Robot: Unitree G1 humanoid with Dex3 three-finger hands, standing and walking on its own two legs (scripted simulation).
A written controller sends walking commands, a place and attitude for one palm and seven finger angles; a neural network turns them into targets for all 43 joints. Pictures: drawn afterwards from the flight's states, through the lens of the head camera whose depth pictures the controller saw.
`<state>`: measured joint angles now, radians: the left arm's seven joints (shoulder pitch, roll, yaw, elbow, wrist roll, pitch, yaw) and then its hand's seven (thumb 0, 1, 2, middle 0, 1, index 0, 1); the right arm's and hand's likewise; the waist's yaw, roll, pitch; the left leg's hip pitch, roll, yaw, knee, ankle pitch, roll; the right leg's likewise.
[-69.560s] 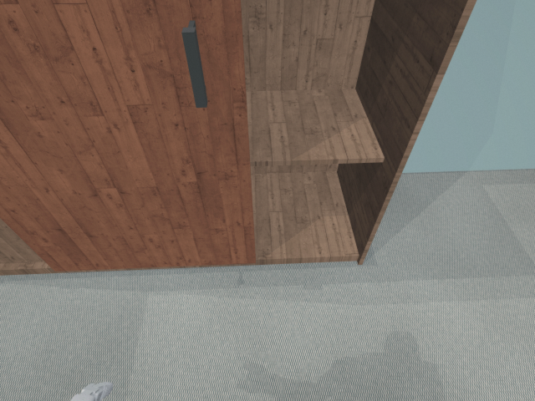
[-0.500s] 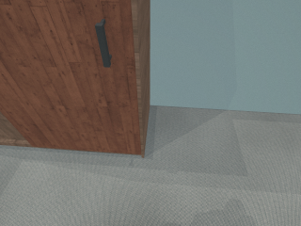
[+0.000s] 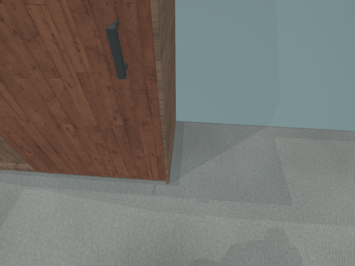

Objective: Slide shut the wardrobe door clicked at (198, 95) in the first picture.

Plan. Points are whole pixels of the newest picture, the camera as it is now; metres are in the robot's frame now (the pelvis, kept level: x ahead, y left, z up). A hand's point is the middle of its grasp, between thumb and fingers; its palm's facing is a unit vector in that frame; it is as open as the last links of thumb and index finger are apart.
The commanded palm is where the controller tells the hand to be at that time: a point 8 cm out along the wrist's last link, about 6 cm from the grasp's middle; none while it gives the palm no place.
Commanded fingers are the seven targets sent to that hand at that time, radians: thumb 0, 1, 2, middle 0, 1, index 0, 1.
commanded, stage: look to check the result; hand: left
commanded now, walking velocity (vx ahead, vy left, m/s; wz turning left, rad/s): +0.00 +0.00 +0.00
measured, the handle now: (119, 50) +0.66 +0.21 +0.14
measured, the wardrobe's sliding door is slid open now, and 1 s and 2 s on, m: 0.00 0.00 0.00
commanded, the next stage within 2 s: stand and wait in 0.26 s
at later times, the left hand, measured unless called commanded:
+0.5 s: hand out of the picture +0.07 +0.20 -0.17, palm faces +0.01 -0.96 -0.27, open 7.4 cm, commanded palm none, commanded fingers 0.00 0.90 0.90 -0.20 -0.30 -0.20 -0.30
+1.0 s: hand out of the picture +0.08 +0.20 -0.16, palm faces +0.00 -0.96 -0.29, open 7.4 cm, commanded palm none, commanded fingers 0.00 0.90 0.90 -0.20 -0.30 -0.20 -0.30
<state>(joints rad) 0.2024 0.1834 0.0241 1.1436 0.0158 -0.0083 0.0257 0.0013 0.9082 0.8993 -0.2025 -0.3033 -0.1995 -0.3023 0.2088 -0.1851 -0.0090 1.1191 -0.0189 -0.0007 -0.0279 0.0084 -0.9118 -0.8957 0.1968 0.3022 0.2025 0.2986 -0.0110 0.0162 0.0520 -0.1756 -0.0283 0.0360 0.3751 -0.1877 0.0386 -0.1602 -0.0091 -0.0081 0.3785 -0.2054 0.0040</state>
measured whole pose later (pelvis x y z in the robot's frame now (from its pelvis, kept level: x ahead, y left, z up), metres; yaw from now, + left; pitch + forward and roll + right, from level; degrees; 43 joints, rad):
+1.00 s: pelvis +0.03 -0.01 +0.00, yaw +0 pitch -1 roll +0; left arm 0.14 0.25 0.02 1.14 0.01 -0.01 0.01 0.00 0.91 0.90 -0.20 -0.30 -0.20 -0.30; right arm 0.14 -0.27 0.00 1.14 -0.02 0.00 -0.02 0.01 -0.91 -0.90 0.20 0.30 0.20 0.30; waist -0.01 0.01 0.05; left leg -0.10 -0.01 0.03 0.31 -0.19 0.01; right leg -0.08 0.01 -0.01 0.31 -0.21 -0.02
